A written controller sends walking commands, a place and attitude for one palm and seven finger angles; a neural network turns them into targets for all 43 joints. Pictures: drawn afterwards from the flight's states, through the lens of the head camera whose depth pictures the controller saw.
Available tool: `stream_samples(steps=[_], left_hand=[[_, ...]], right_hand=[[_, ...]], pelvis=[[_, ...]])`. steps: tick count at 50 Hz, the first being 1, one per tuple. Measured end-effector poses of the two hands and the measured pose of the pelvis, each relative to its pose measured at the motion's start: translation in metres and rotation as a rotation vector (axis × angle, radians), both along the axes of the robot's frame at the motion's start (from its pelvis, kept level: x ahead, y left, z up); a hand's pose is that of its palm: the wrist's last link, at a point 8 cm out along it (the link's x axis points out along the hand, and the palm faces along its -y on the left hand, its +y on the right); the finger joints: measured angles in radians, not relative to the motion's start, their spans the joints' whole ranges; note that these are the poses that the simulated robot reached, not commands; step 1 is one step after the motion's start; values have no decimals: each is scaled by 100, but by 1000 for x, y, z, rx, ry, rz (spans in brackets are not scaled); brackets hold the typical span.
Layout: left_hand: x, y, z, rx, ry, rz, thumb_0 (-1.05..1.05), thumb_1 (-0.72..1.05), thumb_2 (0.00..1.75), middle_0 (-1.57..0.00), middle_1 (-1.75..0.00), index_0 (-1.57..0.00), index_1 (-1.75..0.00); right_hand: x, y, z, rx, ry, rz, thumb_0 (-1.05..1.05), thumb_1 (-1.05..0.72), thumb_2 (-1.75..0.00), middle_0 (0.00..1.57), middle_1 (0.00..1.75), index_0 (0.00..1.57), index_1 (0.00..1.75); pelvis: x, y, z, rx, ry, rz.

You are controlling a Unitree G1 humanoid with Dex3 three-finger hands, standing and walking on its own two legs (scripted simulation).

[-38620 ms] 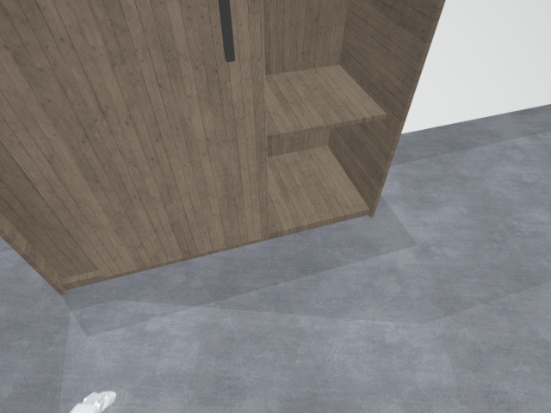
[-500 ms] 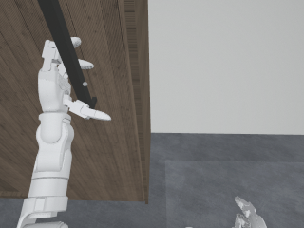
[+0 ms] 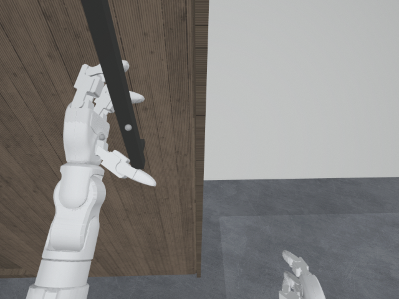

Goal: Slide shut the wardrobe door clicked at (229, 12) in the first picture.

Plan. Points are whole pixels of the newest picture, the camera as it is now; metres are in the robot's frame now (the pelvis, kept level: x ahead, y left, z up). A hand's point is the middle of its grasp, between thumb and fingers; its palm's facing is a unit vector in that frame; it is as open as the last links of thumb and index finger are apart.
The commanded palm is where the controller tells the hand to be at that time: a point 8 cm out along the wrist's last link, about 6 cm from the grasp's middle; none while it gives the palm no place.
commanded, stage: slip the hand off the handle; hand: left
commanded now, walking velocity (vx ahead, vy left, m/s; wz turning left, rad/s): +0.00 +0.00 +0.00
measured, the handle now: (122, 84) +0.34 +0.15 +0.29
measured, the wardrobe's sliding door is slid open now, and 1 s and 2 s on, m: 0.00 0.00 0.00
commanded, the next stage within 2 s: draw the hand back to the body in 0.92 s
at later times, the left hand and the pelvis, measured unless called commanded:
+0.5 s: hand (92, 139) +0.27 +0.19 +0.23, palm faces +0.28 -0.95 -0.14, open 14.7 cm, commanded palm +0.21 +0.21 +0.24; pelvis +0.07 -0.02 +0.00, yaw +3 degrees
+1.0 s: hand (63, 185) +0.19 +0.19 +0.24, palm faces +0.23 -0.96 -0.17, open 14.7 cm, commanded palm +0.13 +0.21 +0.24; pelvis +0.05 -0.03 +0.00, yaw +5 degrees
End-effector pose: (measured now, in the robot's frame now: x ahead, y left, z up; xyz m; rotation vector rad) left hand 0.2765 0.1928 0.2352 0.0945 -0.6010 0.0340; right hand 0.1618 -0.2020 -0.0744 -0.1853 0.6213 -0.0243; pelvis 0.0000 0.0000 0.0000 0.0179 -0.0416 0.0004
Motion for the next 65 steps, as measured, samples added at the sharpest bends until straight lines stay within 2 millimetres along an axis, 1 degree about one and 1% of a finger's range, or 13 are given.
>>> stream_samples(steps=[4, 8, 15, 19, 22, 26, 31, 34, 38, 43, 53, 59, 65], left_hand=[[-1, 10, -1, -72, -11, 35, -1, -56, 20, -48, -120, -23, -102], [-4, 20, -1, -55, -8, 120, -1, -56, 20, -50, -118, -24, -108], [-6, 29, 5, 46, 4, 168, -1, -56, 20, -51, -122, -25, -114], [-10, 34, 3, 43, 27, 180, -1, -56, 20, -45, -122, -25, -115], [-20, 40, 0, 42, 51, 213, -1, -56, 20, -39, -120, -26, -115], [-40, 42, -4, 57, 68, 237, -1, -56, 20, -33, -118, -26, -115], [-67, 37, 2, 101, 32, 224, -1, -56, 20, -28, -116, -26, -115], [-77, 37, 5, 111, 10, 212, -1, -56, 20, -27, -116, -26, -116], [-83, 43, 4, 93, 24, 205, -1, -56, 20, -26, -116, -26, -116], [-90, 45, 0, 77, 55, 189, -1, -56, 20, -26, -115, -26, -116], [-122, 46, 4, 67, -12, 179, -1, -56, 20, -26, -115, -26, -116], [-111, 54, -10, 99, 219, 221, -1, -56, 20, -26, -115, -26, -116], [-101, 56, -20, 74, 399, 197, -1, -56, 20, -26, -115, -26, -116]], right_hand=[[10, 6, 0, -4, 16, 14, 2, -90, -90, 20, 30, 21, 30], [23, 5, 1, -14, 30, 32, 2, -90, -90, 20, 30, 21, 30], [50, -8, 3, -35, 41, 57, 2, -90, -90, 20, 30, 21, 30], [65, -16, 6, -42, 34, 68, 2, -90, -90, 20, 30, 21, 30], [76, -21, 8, -48, 25, 85, 2, -90, -90, 20, 30, 21, 30], [91, -26, 12, -58, 5, 123, 2, -90, -90, 20, 30, 20, 30], [108, -26, 18, -69, -44, 170, 2, -90, -90, 20, 30, 20, 30], [114, -23, 21, -67, -77, 187, 2, -90, -90, 20, 30, 20, 30], [116, -17, 24, -57, -110, 197, 2, -90, -90, 20, 30, 20, 30], [110, -9, 27, -44, -136, 213, 2, -90, -90, 20, 30, 20, 30], [88, 1, 29, -49, -156, 245, 2, -90, -90, 20, 30, 21, 30], [80, 6, 27, -24, -139, 211, 2, -90, -90, 20, 30, 21, 30], [80, 9, 30, 15, -167, 169, 2, -90, -90, 20, 30, 21, 30]], pelvis=[[10, 2, 0, 1, -1, 2], [23, 1, 1, -5, 5, 10], [43, -6, 3, -14, 24, 28], [53, -13, 5, -19, 26, 38], [61, -19, 5, -22, 27, 46], [68, -26, 5, -28, 21, 60], [70, -31, 3, -34, 6, 79], [68, -33, 2, -36, -3, 88], [63, -34, 1, -35, -14, 91], [58, -33, 1, -31, -21, 86], [46, -26, -1, -32, -53, 80], [38, -22, 1, -25, -63, 73], [37, -20, 3, -20, -64, 58]])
